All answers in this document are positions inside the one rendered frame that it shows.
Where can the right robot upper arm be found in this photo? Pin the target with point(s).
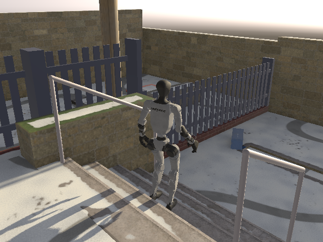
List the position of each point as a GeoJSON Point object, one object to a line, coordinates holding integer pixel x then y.
{"type": "Point", "coordinates": [176, 110]}

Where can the right robot forearm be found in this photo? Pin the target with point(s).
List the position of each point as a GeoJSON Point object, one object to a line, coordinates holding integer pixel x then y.
{"type": "Point", "coordinates": [186, 135]}

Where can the right robot hand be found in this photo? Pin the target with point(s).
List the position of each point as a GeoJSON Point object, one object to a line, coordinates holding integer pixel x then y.
{"type": "Point", "coordinates": [194, 146]}

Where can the left robot upper arm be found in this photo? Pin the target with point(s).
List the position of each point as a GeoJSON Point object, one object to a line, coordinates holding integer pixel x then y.
{"type": "Point", "coordinates": [144, 112]}

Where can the left robot forearm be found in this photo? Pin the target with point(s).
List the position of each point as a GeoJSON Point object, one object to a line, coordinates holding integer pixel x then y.
{"type": "Point", "coordinates": [141, 130]}

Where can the right robot shin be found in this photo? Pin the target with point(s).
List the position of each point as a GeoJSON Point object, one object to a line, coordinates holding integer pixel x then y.
{"type": "Point", "coordinates": [172, 188]}

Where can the left robot hand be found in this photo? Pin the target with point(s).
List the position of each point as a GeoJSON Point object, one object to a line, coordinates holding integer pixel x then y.
{"type": "Point", "coordinates": [143, 138]}

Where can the robot right thigh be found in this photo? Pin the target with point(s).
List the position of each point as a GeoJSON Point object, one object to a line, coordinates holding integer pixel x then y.
{"type": "Point", "coordinates": [173, 152]}

